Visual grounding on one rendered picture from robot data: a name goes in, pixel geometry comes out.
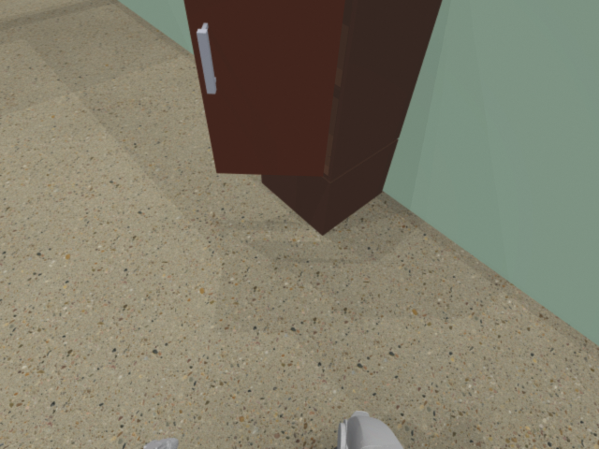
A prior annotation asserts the cupboard door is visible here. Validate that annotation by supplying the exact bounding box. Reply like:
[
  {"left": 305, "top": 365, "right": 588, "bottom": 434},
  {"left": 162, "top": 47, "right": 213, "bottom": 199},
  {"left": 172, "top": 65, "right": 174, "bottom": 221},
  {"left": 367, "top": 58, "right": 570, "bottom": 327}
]
[{"left": 183, "top": 0, "right": 345, "bottom": 177}]

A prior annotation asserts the robot right thigh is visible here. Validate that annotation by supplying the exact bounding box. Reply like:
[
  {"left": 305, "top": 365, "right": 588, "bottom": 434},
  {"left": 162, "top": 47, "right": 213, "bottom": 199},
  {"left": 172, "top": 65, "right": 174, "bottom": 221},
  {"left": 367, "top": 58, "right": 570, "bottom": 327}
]
[{"left": 337, "top": 415, "right": 403, "bottom": 449}]

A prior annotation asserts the handle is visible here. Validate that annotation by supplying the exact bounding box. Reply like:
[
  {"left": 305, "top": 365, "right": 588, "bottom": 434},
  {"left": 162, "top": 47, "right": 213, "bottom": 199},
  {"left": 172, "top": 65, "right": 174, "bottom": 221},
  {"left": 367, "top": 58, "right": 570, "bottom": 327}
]
[{"left": 197, "top": 22, "right": 216, "bottom": 94}]

